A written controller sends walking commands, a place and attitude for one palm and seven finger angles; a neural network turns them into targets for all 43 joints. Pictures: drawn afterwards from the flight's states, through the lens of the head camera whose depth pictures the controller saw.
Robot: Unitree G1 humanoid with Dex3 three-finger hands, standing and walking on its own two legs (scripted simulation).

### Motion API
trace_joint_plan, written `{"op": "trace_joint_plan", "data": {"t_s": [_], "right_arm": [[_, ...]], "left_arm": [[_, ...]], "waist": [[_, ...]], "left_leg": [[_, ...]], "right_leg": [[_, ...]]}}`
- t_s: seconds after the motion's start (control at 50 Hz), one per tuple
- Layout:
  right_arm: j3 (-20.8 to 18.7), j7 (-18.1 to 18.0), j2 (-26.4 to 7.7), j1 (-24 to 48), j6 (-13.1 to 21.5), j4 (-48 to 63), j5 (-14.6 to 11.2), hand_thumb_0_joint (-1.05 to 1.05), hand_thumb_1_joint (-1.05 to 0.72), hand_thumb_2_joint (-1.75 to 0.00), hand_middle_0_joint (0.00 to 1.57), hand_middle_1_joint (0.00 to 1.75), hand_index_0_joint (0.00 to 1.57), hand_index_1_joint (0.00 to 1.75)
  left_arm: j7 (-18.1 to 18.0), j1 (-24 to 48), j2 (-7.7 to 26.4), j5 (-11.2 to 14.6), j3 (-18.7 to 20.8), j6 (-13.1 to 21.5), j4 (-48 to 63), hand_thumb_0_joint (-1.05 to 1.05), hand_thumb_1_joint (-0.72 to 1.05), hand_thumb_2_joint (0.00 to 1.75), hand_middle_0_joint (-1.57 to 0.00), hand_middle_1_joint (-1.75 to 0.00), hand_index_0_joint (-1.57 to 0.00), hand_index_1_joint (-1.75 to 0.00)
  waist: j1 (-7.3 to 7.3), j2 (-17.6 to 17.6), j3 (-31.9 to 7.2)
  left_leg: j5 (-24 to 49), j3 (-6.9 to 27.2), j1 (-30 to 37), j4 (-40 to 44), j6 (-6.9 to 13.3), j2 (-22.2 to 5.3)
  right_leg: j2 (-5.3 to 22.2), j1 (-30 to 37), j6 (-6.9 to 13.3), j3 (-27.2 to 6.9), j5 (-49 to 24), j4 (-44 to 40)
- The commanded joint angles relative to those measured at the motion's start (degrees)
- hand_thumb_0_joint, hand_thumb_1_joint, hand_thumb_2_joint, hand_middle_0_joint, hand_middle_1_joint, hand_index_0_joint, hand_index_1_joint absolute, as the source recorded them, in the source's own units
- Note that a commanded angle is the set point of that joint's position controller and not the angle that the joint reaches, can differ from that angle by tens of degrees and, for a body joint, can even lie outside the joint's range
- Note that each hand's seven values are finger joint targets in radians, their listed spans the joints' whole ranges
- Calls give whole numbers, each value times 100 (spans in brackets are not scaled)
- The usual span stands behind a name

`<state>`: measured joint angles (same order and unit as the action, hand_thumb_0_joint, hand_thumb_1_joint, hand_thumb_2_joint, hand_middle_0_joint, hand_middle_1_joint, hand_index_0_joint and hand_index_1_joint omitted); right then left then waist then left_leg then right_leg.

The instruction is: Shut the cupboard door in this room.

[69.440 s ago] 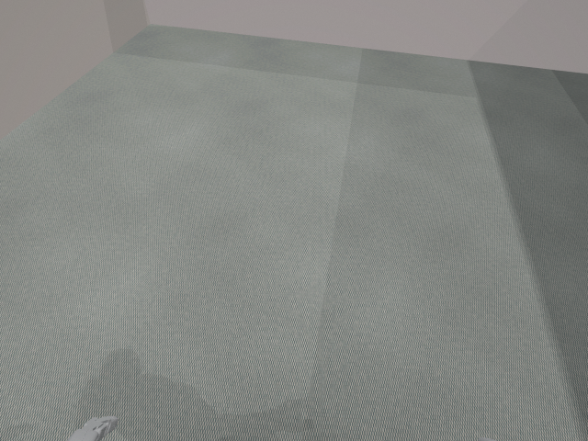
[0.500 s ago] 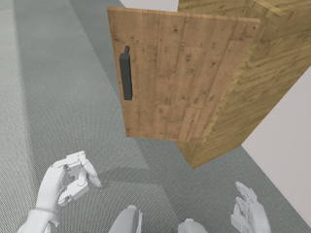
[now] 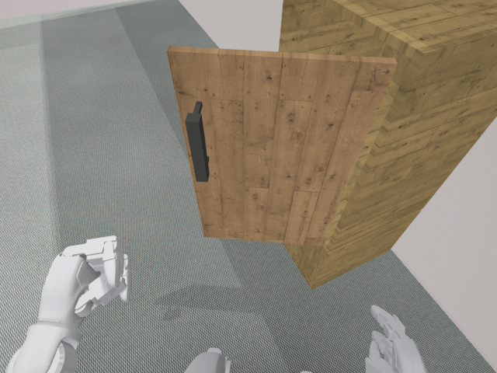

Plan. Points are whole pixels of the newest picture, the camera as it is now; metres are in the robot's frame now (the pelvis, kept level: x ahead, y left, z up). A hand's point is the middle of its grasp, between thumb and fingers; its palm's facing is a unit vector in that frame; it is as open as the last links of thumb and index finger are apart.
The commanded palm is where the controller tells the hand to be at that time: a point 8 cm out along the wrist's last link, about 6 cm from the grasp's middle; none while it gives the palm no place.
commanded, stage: raise the hand and make a fist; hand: left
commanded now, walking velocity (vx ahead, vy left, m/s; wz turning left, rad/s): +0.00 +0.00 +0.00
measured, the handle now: (200, 143) +0.51 +0.14 +0.07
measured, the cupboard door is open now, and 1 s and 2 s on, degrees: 60 60 60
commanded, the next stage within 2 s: bring the fist close to the handle in 0.32 s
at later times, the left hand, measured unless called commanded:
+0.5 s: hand (152, 290) +0.22 +0.16 +0.07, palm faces -0.04 -1.00 -0.03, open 3.1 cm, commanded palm +0.22 +0.21 +0.07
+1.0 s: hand (180, 229) +0.32 +0.13 +0.07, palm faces -0.05 -1.00 -0.02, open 3.1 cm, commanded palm +0.31 +0.18 +0.07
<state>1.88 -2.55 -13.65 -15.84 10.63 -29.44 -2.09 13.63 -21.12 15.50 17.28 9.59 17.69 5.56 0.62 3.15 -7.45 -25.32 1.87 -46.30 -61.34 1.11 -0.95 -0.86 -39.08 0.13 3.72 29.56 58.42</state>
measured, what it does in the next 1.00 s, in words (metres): stands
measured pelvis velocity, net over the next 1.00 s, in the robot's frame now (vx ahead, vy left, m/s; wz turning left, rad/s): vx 0.00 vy -0.01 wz -0.02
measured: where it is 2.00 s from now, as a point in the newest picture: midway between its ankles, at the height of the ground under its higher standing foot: outside the picture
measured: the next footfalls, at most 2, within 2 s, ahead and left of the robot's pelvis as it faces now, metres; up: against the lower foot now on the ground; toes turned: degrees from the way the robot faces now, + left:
none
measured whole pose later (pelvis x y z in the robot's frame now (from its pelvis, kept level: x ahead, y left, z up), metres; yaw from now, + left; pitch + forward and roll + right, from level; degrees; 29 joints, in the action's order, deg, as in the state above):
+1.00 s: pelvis +0.00 -0.01 +0.00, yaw -1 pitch +12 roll -2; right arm 1.3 -1.3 -13.9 -15.6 7.9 -32.2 -1.7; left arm 6.1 -0.2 11.5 11.3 3.6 16.9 -11.3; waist -1.3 2.2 -7.1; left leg -24.8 0.0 -46.1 -59.3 0.9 -1.0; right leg -0.8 -40.5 0.3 1.8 29.5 58.4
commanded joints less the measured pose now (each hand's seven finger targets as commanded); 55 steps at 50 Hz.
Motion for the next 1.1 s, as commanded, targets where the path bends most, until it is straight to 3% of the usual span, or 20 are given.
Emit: {"op": "trace_joint_plan", "data": {"t_s": [0.0,0.04,0.08,0.14,0.18,0.26,0.34,0.4,0.44,0.52,0.6,0.64,0.68,0.74,0.76,0.84,0.9,0.94,1.04,1.08], "right_arm": [[-356,-101,-823,347,360,977,-79,0,-90,-90,20,30,20,30],[-375,-121,-806,354,377,984,-49,0,-90,-90,20,30,20,30],[-367,-122,-732,377,400,991,-35,0,-90,-90,20,30,20,30],[-354,-105,-663,380,410,866,-6,0,-90,-90,20,30,20,30],[-355,-71,-640,400,417,828,-19,0,-90,-90,20,30,20,30],[-386,-48,-717,369,364,839,-66,0,-90,-90,20,30,20,30],[-400,-110,-752,365,288,905,-85,0,-90,-90,20,30,20,30],[-371,-133,-700,399,289,950,-60,0,-90,-90,20,30,20,30],[-346,-161,-704,396,307,841,-26,0,-90,-90,20,30,20,30],[-323,-117,-691,398,394,702,-42,0,-90,-90,20,30,20,30],[-337,-121,-801,319,381,654,-83,0,-90,-90,20,30,20,30],[-340,-124,-839,291,338,698,-79,0,-90,-90,20,30,20,30],[-330,-108,-801,329,292,748,-90,0,-90,-90,20,30,20,30],[-330,-98,-791,325,232,722,-33,0,-90,-90,20,30,20,30],[-318,-67,-732,363,223,723,-22,0,-90,-90,20,30,20,30],[-332,35,-744,287,145,616,25,0,-90,-90,20,30,20,30],[-342,91,-754,285,53,573,7,0,-90,-90,20,30,20,30],[-360,75,-809,232,-5,504,11,0,-90,-90,20,30,20,30],[-373,32,-815,216,-74,403,28,0,-90,-90,20,30,20,30],[-364,48,-768,234,-81,341,34,0,-90,-90,20,30,20,30]], "left_arm": [[313,183,497,59,99,16,552,0,90,90,-130,-150,-130,-150],[268,303,809,120,432,119,854,0,90,90,-130,-150,-130,-150],[165,395,835,159,540,342,1181,0,90,90,-130,-150,-130,-150],[-88,458,935,133,705,669,1323,0,90,90,-130,-150,-130,-150],[-132,380,668,78,462,754,1111,0,90,90,-130,-150,-130,-150],[68,145,463,35,123,531,650,0,90,90,-130,-150,-130,-150],[248,190,703,101,291,238,614,0,90,90,-130,-150,-130,-150],[182,468,749,192,474,371,976,0,90,90,-130,-150,-130,-150],[40,1009,938,163,615,564,1087,0,90,90,-130,-150,-130,-150],[-36,1469,483,59,154,763,627,0,90,90,-130,-150,-130,-150],[114,1910,462,-36,-97,405,111,0,90,90,-130,-150,-130,-150],[111,1857,567,-71,-18,182,-7,0,90,90,-130,-150,-130,-150],[0,2109,518,-118,-50,53,190,0,90,90,-130,-150,-130,-150],[-350,2312,690,-156,256,64,206,0,90,90,-130,-150,-130,-150],[-442,2444,447,-180,73,128,288,0,90,90,-130,-150,-130,-150],[-731,2513,279,-373,-68,284,-160,0,90,90,-130,-150,-130,-150],[-746,2905,-16,-575,-490,260,-572,0,90,90,-130,-150,-130,-150],[-751,3428,119,-643,-453,209,-774,0,90,90,-130,-150,-130,-150],[-916,4471,367,-646,-178,332,-722,0,90,90,-130,-150,-130,-150],[-1019,4830,167,-671,-325,415,-801,0,90,90,-130,-150,-130,-150]], "waist": [[-90,-276,-627],[12,-275,-948],[51,-167,-1203],[77,76,-1082],[-25,66,-929],[-106,-124,-716],[-112,-515,-742],[-62,-442,-950],[-126,-339,-904],[-261,-85,-727],[-301,-155,-910],[-196,-132,-1084],[-159,44,-1323],[-103,-162,-1439],[-116,-43,-1510],[-163,-195,-1248],[-289,-198,-990],[-363,-238,-931],[-320,-30,-1604],[-339,150,-1789]], "left_leg": [[536,146,792,1094,37,89],[775,108,862,1003,53,103],[1004,59,963,938,49,106],[1010,48,913,885,30,91],[926,25,879,862,27,82],[698,-21,638,800,47,96],[686,-26,520,694,75,109],[761,-30,586,699,60,111],[806,-18,551,600,62,79],[627,1,622,628,55,51],[551,38,667,731,86,46],[726,51,810,841,95,53],[902,34,1094,963,90,60],[1169,61,1241,1027,68,28],[1261,35,1342,1038,64,45],[1282,57,1296,1088,22,2],[961,35,1218,1125,24,-4],[796,61,1188,1117,39,-13],[1037,97,1573,1107,6,-28],[1234,124,1810,1095,-29,-43]], "right_leg": [[-90,98,115,-142,-812,-1038],[-80,321,123,-254,-983,-1010],[-48,430,118,-303,-1217,-933],[-85,348,150,-313,-1218,-853],[-66,163,129,-312,-1160,-847],[-9,137,74,-490,-858,-1039],[79,360,-39,-763,-842,-1242],[111,473,-47,-752,-971,-1195],[64,340,-18,-728,-1040,-1079],[-9,-145,54,-552,-743,-973],[-7,-84,53,-528,-652,-1035],[-19,114,64,-462,-893,-1016],[-11,217,72,-345,-1161,-984],[-57,319,83,-226,-1479,-890],[-42,301,84,-203,-1594,-866],[-71,154,107,-106,-1589,-808],[-58,-102,94,-114,-1296,-875],[-60,-167,94,-159,-1142,-940],[-66,-31,134,-157,-1312,-863],[-60,-109,145,-119,-1448,-796]]}}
